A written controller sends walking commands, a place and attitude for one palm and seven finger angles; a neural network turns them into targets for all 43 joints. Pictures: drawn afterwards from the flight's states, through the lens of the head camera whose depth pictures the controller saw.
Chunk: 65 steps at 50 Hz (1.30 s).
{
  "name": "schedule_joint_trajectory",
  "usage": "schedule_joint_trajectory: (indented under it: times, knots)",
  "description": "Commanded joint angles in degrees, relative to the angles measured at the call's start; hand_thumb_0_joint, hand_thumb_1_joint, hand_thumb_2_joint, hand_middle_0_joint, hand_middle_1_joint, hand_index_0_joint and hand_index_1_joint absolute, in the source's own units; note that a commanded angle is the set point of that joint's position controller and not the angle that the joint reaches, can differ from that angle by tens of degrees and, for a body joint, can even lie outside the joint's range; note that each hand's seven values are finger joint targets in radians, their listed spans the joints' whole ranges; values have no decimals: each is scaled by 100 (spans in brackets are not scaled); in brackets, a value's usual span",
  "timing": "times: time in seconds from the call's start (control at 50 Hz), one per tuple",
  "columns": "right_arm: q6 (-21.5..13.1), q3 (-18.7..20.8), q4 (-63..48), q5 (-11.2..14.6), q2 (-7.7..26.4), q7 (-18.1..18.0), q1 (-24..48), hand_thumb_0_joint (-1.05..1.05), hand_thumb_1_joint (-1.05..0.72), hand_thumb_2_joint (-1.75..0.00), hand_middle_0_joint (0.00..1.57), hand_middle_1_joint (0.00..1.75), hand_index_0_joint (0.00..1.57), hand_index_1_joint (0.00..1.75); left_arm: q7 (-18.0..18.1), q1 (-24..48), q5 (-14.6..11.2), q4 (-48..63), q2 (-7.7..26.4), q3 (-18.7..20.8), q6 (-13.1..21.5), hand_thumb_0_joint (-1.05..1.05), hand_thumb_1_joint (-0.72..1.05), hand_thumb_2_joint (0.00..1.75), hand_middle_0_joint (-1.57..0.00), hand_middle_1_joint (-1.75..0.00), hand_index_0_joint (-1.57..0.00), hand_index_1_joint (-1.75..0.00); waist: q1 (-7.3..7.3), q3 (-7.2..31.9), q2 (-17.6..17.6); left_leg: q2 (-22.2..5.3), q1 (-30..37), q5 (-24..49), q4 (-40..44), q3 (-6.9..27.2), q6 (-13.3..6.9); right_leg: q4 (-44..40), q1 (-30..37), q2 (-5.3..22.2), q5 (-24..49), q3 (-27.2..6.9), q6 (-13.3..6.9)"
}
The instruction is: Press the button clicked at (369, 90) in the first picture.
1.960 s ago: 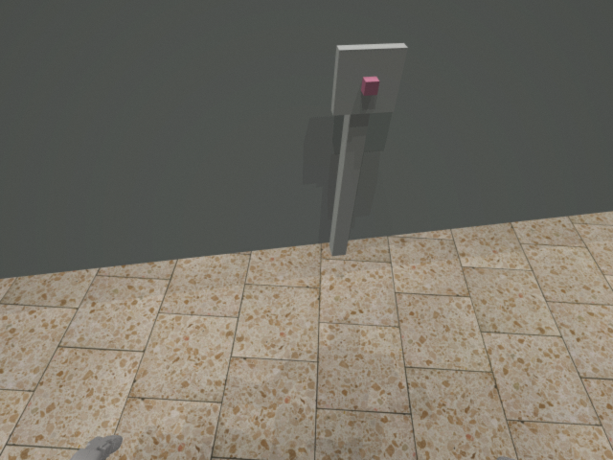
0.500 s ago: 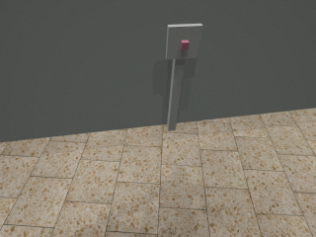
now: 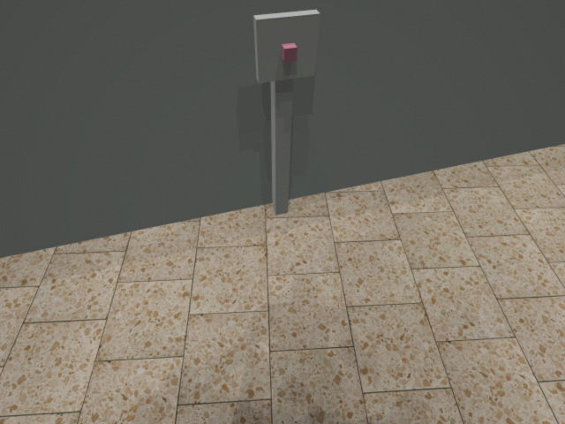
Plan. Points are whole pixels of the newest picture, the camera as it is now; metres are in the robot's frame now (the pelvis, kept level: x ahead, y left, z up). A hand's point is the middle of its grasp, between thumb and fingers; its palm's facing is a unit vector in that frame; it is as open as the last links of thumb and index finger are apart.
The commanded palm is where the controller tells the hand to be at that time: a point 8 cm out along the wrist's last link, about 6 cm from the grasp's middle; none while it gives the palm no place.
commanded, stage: walk to a spot facing it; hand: left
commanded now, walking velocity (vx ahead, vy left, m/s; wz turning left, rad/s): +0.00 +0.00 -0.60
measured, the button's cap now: (288, 51) +1.04 +0.07 +0.02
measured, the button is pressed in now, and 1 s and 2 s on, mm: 0 0 0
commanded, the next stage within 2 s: none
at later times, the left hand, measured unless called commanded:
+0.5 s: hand out of the picture +0.05 +0.17 -0.15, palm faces -0.15 -0.96 -0.25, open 7.4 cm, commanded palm none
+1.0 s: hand (195, 381) +0.21 +0.17 -0.16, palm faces -0.50 -0.85 -0.16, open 7.4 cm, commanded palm none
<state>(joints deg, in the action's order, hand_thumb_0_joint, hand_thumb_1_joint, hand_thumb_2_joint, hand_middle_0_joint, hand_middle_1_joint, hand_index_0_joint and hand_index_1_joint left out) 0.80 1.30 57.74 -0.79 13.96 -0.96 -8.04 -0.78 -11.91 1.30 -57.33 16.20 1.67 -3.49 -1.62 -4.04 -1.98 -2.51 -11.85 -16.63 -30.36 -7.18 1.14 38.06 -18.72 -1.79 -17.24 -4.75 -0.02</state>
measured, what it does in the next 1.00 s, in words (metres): steps on the spot, turning right: left foot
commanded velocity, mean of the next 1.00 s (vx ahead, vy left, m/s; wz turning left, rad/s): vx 0.15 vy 0.00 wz -0.60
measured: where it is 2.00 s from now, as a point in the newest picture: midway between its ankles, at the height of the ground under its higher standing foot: (371, 404)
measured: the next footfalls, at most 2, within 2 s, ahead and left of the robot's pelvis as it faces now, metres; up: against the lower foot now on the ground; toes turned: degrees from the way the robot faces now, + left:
left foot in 0.68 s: +0.04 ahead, +0.12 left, +0.00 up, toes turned -22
right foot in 1.26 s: +0.14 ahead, -0.23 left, +0.00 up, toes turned -51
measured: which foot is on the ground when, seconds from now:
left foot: down 0.00-0.10, up 0.12-0.66, down 0.68-1.00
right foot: down 0.00-0.68, up 0.70-1.00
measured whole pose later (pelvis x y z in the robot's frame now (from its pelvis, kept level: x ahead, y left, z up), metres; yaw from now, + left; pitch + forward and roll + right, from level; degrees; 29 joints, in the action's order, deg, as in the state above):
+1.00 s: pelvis +0.04 +0.02 +0.01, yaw -33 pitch +0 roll -3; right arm -3.7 0.7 57.2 -0.9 9.1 -2.2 -25.2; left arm -3.3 -14.0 2.6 -53.8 16.1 6.3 -3.8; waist -0.1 -0.2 -3.8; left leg -3.0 -0.5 -19.5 -20.0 -10.8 -1.7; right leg 70.2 -39.7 3.0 -7.7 -1.8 3.1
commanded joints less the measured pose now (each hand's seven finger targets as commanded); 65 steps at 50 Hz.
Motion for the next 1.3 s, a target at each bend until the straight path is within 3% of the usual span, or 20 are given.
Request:
schedule_joint_trajectory:
  times: [0.0, 0.04, 0.06, 0.08, 0.1, 0.2, 0.46, 0.6, 0.64, 0.66, 0.68, 0.72, 0.78, 1.0, 1.12, 1.2, 1.22, 1.24, 1.26, 1.28]
  knots:
    - [-86, 378, -594, -36, 1228, -86, 222, 0, -90, -90, 20, 30, 20, 30, 12, -299, -25, 562, 484, 242, 66, 0, 90, 90, -20, -30, -20, -30, -46, 355, 1342, -1870, -137, 1907, 798, 929, -968, 1096, -57, 371, -1009, 373, 67]
    - [-53, 412, -678, -41, 1173, -80, 425, 0, -90, -90, 20, 30, 20, 30, -6, -824, -5, 482, 462, 304, 120, 0, 90, 90, -20, -30, -20, -30, -339, 425, 882, -1545, -510, 1532, -223, 429, -570, -14, 656, 402, -66, 441, 28]
    - [13, 391, -750, -1, 925, -58, 366, 0, -90, -90, 20, 30, 20, 30, 25, -1114, 50, 443, 822, 388, 205, 0, 90, 90, -20, -30, -20, -30, -448, 402, -490, -797, -1031, 261, -1723, -99, -55, -1360, 909, 931, 1000, -583, -116]
    - [36, 292, -944, 10, 444, -30, 223, 0, -90, -90, 20, 30, 20, 30, 115, -1114, 72, 502, 1390, 461, 287, 0, 90, 90, -20, -30, -20, -30, -291, 289, -2128, 115, -2266, -1809, -3201, 57, 257, -2181, 895, 2197, 2378, -2917, -562]
    - [83, 332, -938, 19, 647, -59, 259, 0, -90, -90, 20, 30, 20, 30, 179, -1111, -11, 554, 1290, 446, 240, 0, 90, 90, -20, -30, -20, -30, -308, 404, -1416, -8, -2011, -1660, -3546, 885, 135, -2349, 698, 2214, 1903, -2736, -821]
    - [55, 369, -651, -14, 560, -27, 55, 0, -90, -90, 20, 30, 20, 30, 170, -439, -64, 772, 682, 391, 329, 0, 90, 90, -20, -30, -20, -30, 52, 494, -218, -185, -2027, -195, -3634, 943, 231, -2092, 814, 1332, 1554, -1775, -714]
    - [33, 329, -921, -12, 505, -110, 306, 0, -90, -90, 20, 30, 20, 30, 160, -798, 5, 724, 667, 487, 267, 0, 90, 90, -20, -30, -20, -30, -168, 768, -442, 41, -1844, -535, -2366, 1049, 295, -2078, 1202, 1112, 1402, -2423, -967]
    - [-128, 334, -910, 41, 516, -48, -460, 0, -90, -90, 20, 30, 20, 30, 88, -199, 31, 960, 837, 515, 227, 0, 90, 90, -20, -30, -20, -30, 113, 755, -801, 425, 201, -690, -1, 856, -37, -2474, -218, 665, -1065, -2698, -800]
    - [-229, 426, -634, 29, 894, -145, -1450, 0, -90, -90, 20, 30, 20, 30, 38, 94, -9, 1125, 533, 454, 230, 0, 90, 90, -20, -30, -20, -30, 644, 964, 371, -380, 2417, -917, 1461, 1416, -306, -1203, -1995, -149, -1733, -1662, -241]
    - [-243, 522, -685, -44, 1438, -178, -1472, 0, -90, -90, 20, 30, 20, 30, -44, 164, -73, 1250, 192, 420, 250, 0, 90, 90, -20, -30, -20, -30, 689, 662, 2060, -2010, 2477, -2372, 2255, 3444, -637, 604, -3084, -750, -1634, -548, 33]
    - [-241, 478, -856, -8, 1461, -176, -1097, 0, -90, -90, 20, 30, 20, 30, -63, 497, -1, 1362, 440, 495, 301, 0, 90, 90, -20, -30, -20, -30, 607, -19, 1540, -2688, 1186, -2583, 2515, 3826, -960, 1492, -3023, -65, -1147, -260, 120]
    - [-307, 282, -1017, -42, 870, -120, -399, 0, -90, -90, 20, 30, 20, 30, -172, 69, 106, 1090, 528, 595, 269, 0, 90, 90, -20, -30, -20, -30, 63, -232, 950, -1962, 72, -2096, 2414, 2846, -775, 2401, -2377, 93, -260, -143, 198]
    - [-430, 214, -904, -34, 689, -127, -611, 0, -90, -90, 20, 30, 20, 30, -277, -287, 117, 866, 212, 513, 195, 0, 90, 90, -20, -30, -20, -30, -36, -217, 900, -1183, 117, -960, 2195, 1356, -488, 3373, -2354, 96, 551, 209, 254]
    - [-610, 113, -81, -52, 380, -196, -2403, 0, -90, -90, 20, 30, 20, 30, -321, 939, 65, 1021, -209, 272, 202, 0, 90, 90, -20, -30, -20, -30, 460, -505, 995, -1605, 1792, 2292, 1689, 400, -707, 2502, -3420, 681, 789, 771, 251]
    - [-553, 162, 231, -121, 383, -166, -2705, 0, -90, -90, 20, 30, 20, 30, -320, 1604, 27, 1084, -350, 155, 317, 0, 90, 90, -20, -30, -20, -30, 616, -487, 1113, -1651, 1877, 3856, 1252, -377, -679, 576, -2170, 386, 324, 1409, -124]
    - [-544, 246, 164, -32, 648, -133, -2371, 0, -90, -90, 20, 30, 20, 30, -207, -189, 55, 527, 60, 333, 514, 0, 90, 90, -20, -30, -20, -30, -279, 750, 1052, -1538, 1214, 5669, -1235, -909, -304, -575, 924, -154, 539, 1654, -543]
    - [-529, 212, 83, 49, 534, -46, -2313, 0, -90, -90, 20, 30, 20, 30, -131, -1054, 68, 270, 507, 448, 563, 0, 90, 90, -20, -30, -20, -30, -693, 1387, 470, -1441, -324, 3893, -2641, -939, -102, -638, 2871, 546, 968, 854, -850]
    - [-553, 153, -110, 119, 88, -36, -2360, 0, -90, -90, 20, 30, 20, 30, -24, -1680, 4, 140, 1053, 578, 597, 0, 90, 90, -20, -30, -20, -30, -775, 2164, -708, -421, -2126, -1369, -4661, -681, 221, -945, 4238, 2334, 1523, -2000, -1601]
    - [-552, 180, -345, 129, 130, -75, -1776, 0, -90, -90, 20, 30, 20, 30, 39, -1606, -133, 164, 1285, 624, 526, 0, 90, 90, -20, -30, -20, -30, -777, 2242, -588, -328, -2616, -1738, -5523, 213, 89, -1659, 4000, 2690, 1598, -2901, -1862]
    - [-554, 224, -387, 98, 138, -65, -1550, 0, -90, -90, 20, 30, 20, 30, 59, -1177, -135, 241, 1158, 607, 494, 0, 90, 90, -20, -30, -20, -30, -560, 1412, -127, -609, -2803, -1132, -5616, 431, 18, -1945, 3178, 2650, 1038, -2375, -1878]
